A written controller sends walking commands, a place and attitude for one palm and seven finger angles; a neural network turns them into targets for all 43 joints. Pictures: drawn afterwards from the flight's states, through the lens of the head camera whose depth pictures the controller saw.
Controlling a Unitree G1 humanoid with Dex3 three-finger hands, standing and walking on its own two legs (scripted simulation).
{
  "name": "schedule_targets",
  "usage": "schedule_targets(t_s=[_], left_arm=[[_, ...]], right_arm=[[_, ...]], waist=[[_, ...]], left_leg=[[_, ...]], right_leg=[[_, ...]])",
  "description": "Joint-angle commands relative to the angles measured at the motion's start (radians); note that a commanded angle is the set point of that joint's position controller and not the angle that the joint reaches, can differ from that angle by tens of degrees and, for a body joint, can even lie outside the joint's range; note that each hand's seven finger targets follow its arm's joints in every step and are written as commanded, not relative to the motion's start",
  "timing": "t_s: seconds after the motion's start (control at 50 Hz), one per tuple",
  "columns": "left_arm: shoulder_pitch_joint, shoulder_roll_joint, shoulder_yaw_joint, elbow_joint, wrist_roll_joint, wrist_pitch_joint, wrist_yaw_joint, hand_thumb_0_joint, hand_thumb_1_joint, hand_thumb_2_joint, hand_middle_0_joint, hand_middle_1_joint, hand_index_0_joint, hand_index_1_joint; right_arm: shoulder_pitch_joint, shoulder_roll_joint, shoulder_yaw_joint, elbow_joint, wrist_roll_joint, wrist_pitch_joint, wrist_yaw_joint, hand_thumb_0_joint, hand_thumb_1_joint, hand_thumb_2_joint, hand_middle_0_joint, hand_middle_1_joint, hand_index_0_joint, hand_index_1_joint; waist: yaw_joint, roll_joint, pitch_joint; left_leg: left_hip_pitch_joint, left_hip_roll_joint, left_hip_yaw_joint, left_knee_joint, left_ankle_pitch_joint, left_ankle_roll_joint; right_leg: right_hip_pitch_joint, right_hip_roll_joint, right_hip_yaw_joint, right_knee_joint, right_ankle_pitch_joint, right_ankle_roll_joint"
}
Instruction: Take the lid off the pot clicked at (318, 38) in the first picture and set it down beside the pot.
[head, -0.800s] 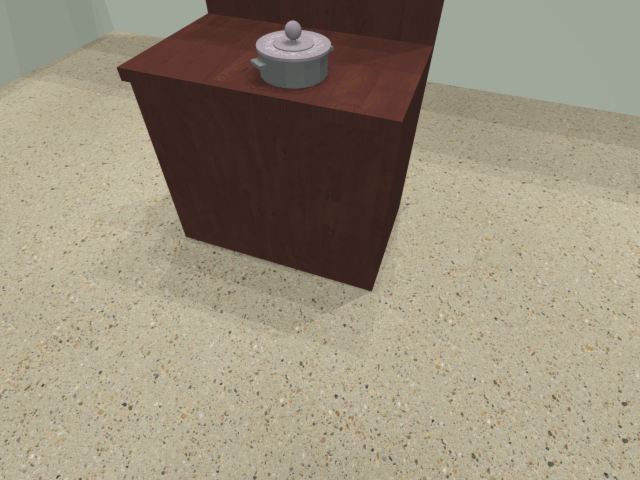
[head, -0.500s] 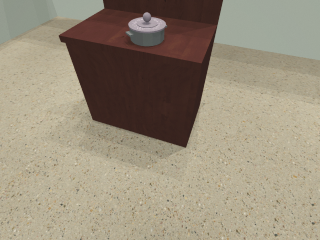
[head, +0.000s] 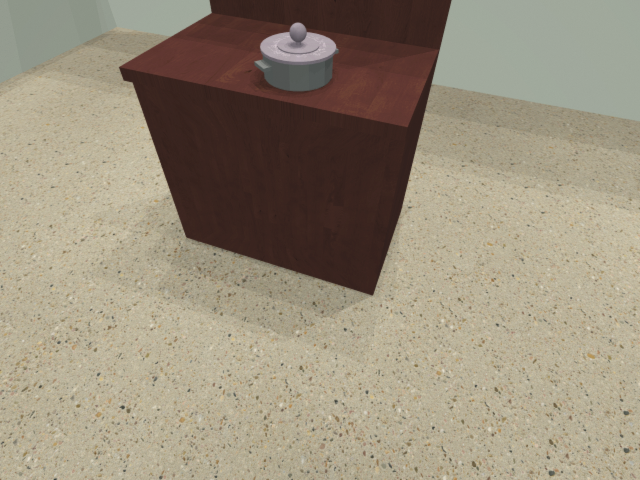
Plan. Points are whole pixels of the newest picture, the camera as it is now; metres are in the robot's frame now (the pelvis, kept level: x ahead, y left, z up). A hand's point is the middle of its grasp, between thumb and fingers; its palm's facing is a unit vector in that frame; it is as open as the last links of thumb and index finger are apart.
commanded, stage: walk to a spot facing it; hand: left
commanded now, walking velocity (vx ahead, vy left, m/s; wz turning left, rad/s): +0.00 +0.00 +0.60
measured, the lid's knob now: (298, 32) +1.14 +0.12 +0.09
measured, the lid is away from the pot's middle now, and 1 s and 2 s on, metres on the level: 0.00 0.00 0.00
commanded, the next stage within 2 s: turn to face it in 1.42 s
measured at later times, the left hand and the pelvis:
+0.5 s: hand out of the picture +0.00 +0.26 -0.18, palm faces +0.26 -0.95 -0.18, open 7.4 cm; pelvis +0.00 +0.06 +0.00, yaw +15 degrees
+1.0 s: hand (153, 445) +0.20 +0.26 -0.15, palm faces +0.50 -0.84 -0.23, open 7.4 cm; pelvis +0.19 +0.04 -0.02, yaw +30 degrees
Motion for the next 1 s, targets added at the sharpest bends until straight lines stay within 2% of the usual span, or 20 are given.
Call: schedule_targets(t_s=[0.0,0.08,0.14,0.18,0.22,0.26,0.28,0.3,0.32,0.38,0.44,0.62,0.74,0.8,0.84,0.86,0.88,0.9,0.92,0.98], left_arm=[[0.011,0.14,0.037,-0.07,-0.001,0.001,0.024,0.0,0.9,0.9,-0.2,-0.3,-0.2,-0.3],[0.059,0.143,0.051,-0.097,0.001,0.025,0.032,0.0,0.9,0.9,-0.2,-0.3,-0.2,-0.3],[0.073,0.171,0.074,-0.142,0.01,0.026,0.039,0.0,0.9,0.9,-0.2,-0.3,-0.2,-0.3],[0.048,0.162,0.079,-0.167,0.021,0.023,0.046,0.0,0.9,0.9,-0.2,-0.3,-0.2,-0.3],[0.017,0.153,0.086,-0.185,0.019,0.016,0.037,0.0,0.9,0.9,-0.2,-0.3,-0.2,-0.3],[0.016,0.135,0.087,-0.191,0.01,0.025,0.027,0.0,0.9,0.9,-0.2,-0.3,-0.2,-0.3],[0.011,0.072,0.078,-0.208,0.011,0.033,0.017,0.0,0.9,0.9,-0.2,-0.3,-0.2,-0.3],[-0.036,0.004,0.066,-0.265,0.01,0.039,0.01,0.0,0.9,0.9,-0.2,-0.3,-0.2,-0.3],[-0.08,0.026,0.067,-0.287,0.02,0.032,0.005,0.0,0.9,0.9,-0.2,-0.3,-0.2,-0.3],[0.01,0.026,0.083,-0.218,0.024,0.013,-0.017,0.0,0.9,0.9,-0.2,-0.3,-0.2,-0.3],[0.067,-0.001,0.082,-0.191,0.021,0.007,-0.02,0.0,0.9,0.9,-0.2,-0.3,-0.2,-0.3],[-0.035,-0.024,0.085,-0.24,0.02,-0.013,-0.021,0.0,0.9,0.9,-0.2,-0.3,-0.2,-0.3],[-0.116,-0.045,0.082,-0.274,0.011,-0.028,-0.023,0.0,0.9,0.9,-0.2,-0.3,-0.2,-0.3],[-0.072,-0.054,0.085,-0.268,0.007,-0.04,-0.022,0.0,0.9,0.9,-0.2,-0.3,-0.2,-0.3],[0.066,-0.035,0.095,-0.226,0.007,-0.049,-0.018,0.0,0.9,0.9,-0.2,-0.3,-0.2,-0.3],[0.197,0.01,0.106,-0.187,0.012,-0.062,-0.013,0.0,0.9,0.9,-0.2,-0.3,-0.2,-0.3],[0.326,0.123,0.127,-0.157,0.025,-0.077,0.004,0.0,0.9,0.9,-0.2,-0.3,-0.2,-0.3],[0.386,0.177,0.139,-0.154,0.016,-0.069,0.009,0.0,0.9,0.9,-0.2,-0.3,-0.2,-0.3],[0.329,0.136,0.133,-0.162,0.007,-0.062,0.013,0.0,0.9,0.9,-0.2,-0.3,-0.2,-0.3],[0.156,0.002,0.095,-0.187,0.011,-0.075,0.015,0.0,0.9,0.9,-0.2,-0.3,-0.2,-0.3]], right_arm=[[-0.012,-0.129,-0.033,-0.071,0.002,-0.008,-0.007,0.0,-0.9,-0.9,0.2,0.3,0.2,0.3],[0.018,-0.089,-0.039,-0.107,0.001,0.022,-0.003,0.0,-0.9,-0.9,0.2,0.3,0.2,0.3],[0.027,-0.072,-0.059,-0.146,-0.002,0.038,-0.002,0.0,-0.9,-0.9,0.2,0.3,0.2,0.3],[0.035,-0.063,-0.072,-0.162,0.003,0.04,0.001,0.0,-0.9,-0.9,0.2,0.3,0.2,0.3],[0.094,-0.033,-0.069,-0.161,0.006,0.033,0.013,0.0,-0.9,-0.9,0.2,0.3,0.2,0.3],[0.195,-0.031,-0.072,-0.141,-0.005,0.024,0.019,0.0,-0.9,-0.9,0.2,0.3,0.2,0.3],[0.274,-0.097,-0.089,-0.129,-0.012,0.019,0.018,0.0,-0.9,-0.9,0.2,0.3,0.2,0.3],[0.345,-0.191,-0.116,-0.13,-0.022,0.008,0.011,0.0,-0.9,-0.9,0.2,0.3,0.2,0.3],[0.335,-0.196,-0.114,-0.128,-0.016,0.008,0.005,0.0,-0.9,-0.9,0.2,0.3,0.2,0.3],[0.189,-0.082,-0.089,-0.17,-0.006,-0.022,-0.007,0.0,-0.9,-0.9,0.2,0.3,0.2,0.3],[0.228,-0.051,-0.089,-0.157,0.002,-0.047,-0.014,0.0,-0.9,-0.9,0.2,0.3,0.2,0.3],[0.345,-0.013,-0.097,-0.113,0.002,-0.064,-0.02,0.0,-0.9,-0.9,0.2,0.3,0.2,0.3],[0.348,-0.018,-0.1,-0.108,-0.007,-0.064,-0.022,0.0,-0.9,-0.9,0.2,0.3,0.2,0.3],[0.299,-0.033,-0.104,-0.116,-0.014,-0.059,-0.022,0.0,-0.9,-0.9,0.2,0.3,0.2,0.3],[0.255,-0.04,-0.106,-0.12,-0.011,-0.055,-0.021,0.0,-0.9,-0.9,0.2,0.3,0.2,0.3],[0.262,-0.024,-0.103,-0.118,-0.006,-0.057,-0.015,0.0,-0.9,-0.9,0.2,0.3,0.2,0.3],[0.298,0.032,-0.092,-0.137,0.002,-0.062,-0.003,0.0,-0.9,-0.9,0.2,0.3,0.2,0.3],[0.308,0.053,-0.091,-0.173,-0.004,-0.067,0.002,0.0,-0.9,-0.9,0.2,0.3,0.2,0.3],[0.242,0.021,-0.106,-0.181,-0.015,-0.065,0.007,0.0,-0.9,-0.9,0.2,0.3,0.2,0.3],[0.191,0.046,-0.101,-0.162,-0.018,-0.046,0.028,0.0,-0.9,-0.9,0.2,0.3,0.2,0.3]], waist=[[0.011,0.02,-0.049],[0.023,-0.057,-0.03],[0.032,-0.196,-0.025],[0.021,-0.187,-0.006],[-0.012,-0.15,-0.031],[-0.052,-0.078,-0.065],[-0.091,0.167,-0.036],[-0.12,0.43,0.028],[-0.102,0.278,0.065],[-0.003,0.087,0.052],[-0.001,0.082,0.009],[-0.05,0.101,0.036],[-0.065,0.117,0.062],[-0.033,0.134,0.053],[0.032,0.104,0.009],[0.084,0.007,-0.056],[0.126,-0.237,-0.164],[0.115,-0.339,-0.207],[0.099,-0.202,-0.087],[0.019,-0.144,0.004]], left_leg=[[-0.055,0.094,-0.096,-0.001,0.187,0.033],[-0.177,0.046,-0.071,0.134,0.123,0.021],[-0.263,0.001,0.002,0.405,-0.233,0.001],[-0.269,0.03,0.007,0.519,-0.333,-0.002],[-0.199,0.047,0.039,0.365,-0.268,-0.005],[0.025,0.017,0.084,0.165,-0.118,0.005],[0.079,0.109,-0.16,0.006,-0.301,0.056],[0.044,0.335,-0.595,-0.206,-0.475,0.159],[-0.014,0.375,-0.644,-0.257,-0.552,0.212],[-0.111,0.229,-0.451,-0.231,-0.473,0.152],[-0.034,0.17,-0.333,-0.202,-0.275,0.159],[0.102,0.175,-0.389,-0.209,-0.171,0.244],[0.08,0.175,-0.38,-0.174,-0.065,0.254],[-0.002,0.164,-0.349,-0.102,0.074,0.233],[-0.125,0.122,-0.3,0.021,0.093,0.19],[-0.204,0.063,-0.263,0.195,0.077,0.152],[-0.406,-0.035,-0.14,0.51,-0.157,0.086],[-0.539,-0.098,-0.068,0.778,-0.363,0.066],[-0.58,-0.025,-0.09,0.875,-0.304,0.076],[-0.523,0.078,-0.044,0.944,-0.097,0.059]], right_leg=[[0.01,-0.138,0.067,0.006,0.141,0.0],[0.011,-0.214,0.088,0.013,0.098,-0.025],[-0.004,-0.374,0.169,-0.037,0.176,-0.149],[-0.043,-0.413,0.138,-0.026,0.288,-0.193],[-0.037,-0.378,0.057,0.03,0.231,-0.144],[-0.189,-0.304,-0.048,0.144,-0.139,-0.055],[-0.363,-0.184,-0.116,0.379,-0.371,0.004],[-0.583,-0.033,-0.139,0.669,-0.494,0.065],[-0.626,-0.082,0.015,0.751,-0.383,0.037],[-0.552,-0.103,0.034,0.834,-0.096,0.043],[-0.55,-0.104,0.02,0.794,-0.009,0.067],[-0.676,-0.112,0.011,0.637,0.015,0.09],[-0.58,-0.1,-0.005,0.418,-0.026,0.081],[-0.384,-0.067,-0.028,0.288,-0.043,0.064],[-0.105,-0.038,-0.046,0.175,0.025,0.053],[0.105,-0.055,-0.013,0.106,0.013,0.042],[0.34,-0.318,0.276,0.001,-0.21,-0.033],[0.357,-0.528,0.633,-0.158,-0.378,-0.097],[0.254,-0.497,0.584,-0.185,-0.446,-0.101],[-0.015,-0.402,0.285,-0.199,-0.331,-0.085]])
